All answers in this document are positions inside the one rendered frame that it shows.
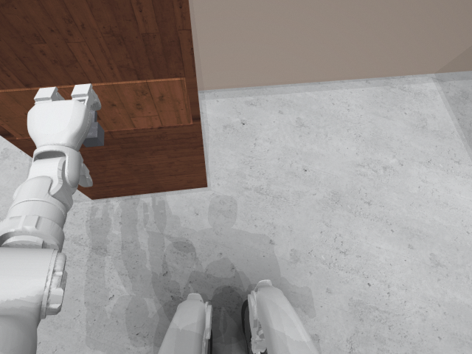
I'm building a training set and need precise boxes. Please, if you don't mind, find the cabinet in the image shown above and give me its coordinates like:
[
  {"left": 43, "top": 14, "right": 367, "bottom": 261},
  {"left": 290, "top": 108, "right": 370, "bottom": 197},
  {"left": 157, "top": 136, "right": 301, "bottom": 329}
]
[{"left": 0, "top": 0, "right": 207, "bottom": 200}]

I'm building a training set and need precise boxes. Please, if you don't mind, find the left robot forearm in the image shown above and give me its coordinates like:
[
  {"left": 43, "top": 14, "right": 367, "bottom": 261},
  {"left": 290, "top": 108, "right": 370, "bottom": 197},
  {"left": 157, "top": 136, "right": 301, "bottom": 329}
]
[{"left": 0, "top": 145, "right": 81, "bottom": 253}]

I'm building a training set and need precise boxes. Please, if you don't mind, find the drawer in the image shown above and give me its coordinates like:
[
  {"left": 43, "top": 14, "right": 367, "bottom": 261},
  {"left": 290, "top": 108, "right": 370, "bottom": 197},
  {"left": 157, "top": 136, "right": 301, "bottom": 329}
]
[{"left": 0, "top": 77, "right": 190, "bottom": 138}]

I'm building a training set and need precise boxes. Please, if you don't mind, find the robot thigh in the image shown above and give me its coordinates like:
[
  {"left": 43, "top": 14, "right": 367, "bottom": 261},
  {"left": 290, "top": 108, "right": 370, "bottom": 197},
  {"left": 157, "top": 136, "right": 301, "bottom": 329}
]
[
  {"left": 248, "top": 286, "right": 319, "bottom": 354},
  {"left": 158, "top": 299, "right": 212, "bottom": 354}
]

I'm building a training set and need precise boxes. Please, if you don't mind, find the left robot upper arm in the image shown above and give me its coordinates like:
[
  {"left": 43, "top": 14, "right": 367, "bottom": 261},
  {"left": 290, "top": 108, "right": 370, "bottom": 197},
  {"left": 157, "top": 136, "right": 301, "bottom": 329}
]
[{"left": 0, "top": 247, "right": 67, "bottom": 354}]

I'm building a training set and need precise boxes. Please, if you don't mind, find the left robot hand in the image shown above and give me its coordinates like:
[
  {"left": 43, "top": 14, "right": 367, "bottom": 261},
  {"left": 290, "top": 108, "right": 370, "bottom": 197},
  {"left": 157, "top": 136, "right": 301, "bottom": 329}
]
[{"left": 27, "top": 83, "right": 101, "bottom": 187}]

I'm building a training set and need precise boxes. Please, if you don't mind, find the handle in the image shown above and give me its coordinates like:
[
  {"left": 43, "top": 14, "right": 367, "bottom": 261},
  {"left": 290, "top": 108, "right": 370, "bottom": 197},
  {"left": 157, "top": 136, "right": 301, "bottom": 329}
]
[{"left": 83, "top": 110, "right": 105, "bottom": 148}]

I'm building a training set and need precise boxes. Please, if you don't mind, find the right robot thigh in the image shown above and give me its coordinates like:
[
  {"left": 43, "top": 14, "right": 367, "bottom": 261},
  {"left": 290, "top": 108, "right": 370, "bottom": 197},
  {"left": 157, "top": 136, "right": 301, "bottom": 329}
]
[{"left": 248, "top": 286, "right": 319, "bottom": 354}]

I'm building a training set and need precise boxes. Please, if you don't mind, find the left robot thigh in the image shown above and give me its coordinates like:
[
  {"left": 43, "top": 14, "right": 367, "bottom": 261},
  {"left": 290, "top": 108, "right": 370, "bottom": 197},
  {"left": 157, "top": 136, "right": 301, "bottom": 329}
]
[{"left": 158, "top": 299, "right": 212, "bottom": 354}]

